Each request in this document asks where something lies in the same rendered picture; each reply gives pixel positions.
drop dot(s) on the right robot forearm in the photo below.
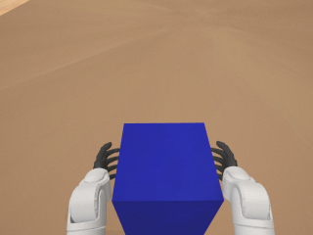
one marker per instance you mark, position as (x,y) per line
(250,203)

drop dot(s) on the robot right hand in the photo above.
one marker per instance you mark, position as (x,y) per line
(227,159)

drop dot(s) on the robot left hand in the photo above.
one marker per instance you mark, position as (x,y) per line
(102,159)

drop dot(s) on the left robot forearm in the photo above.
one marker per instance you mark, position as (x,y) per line
(87,207)

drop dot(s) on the carton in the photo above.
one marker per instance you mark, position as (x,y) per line
(166,182)

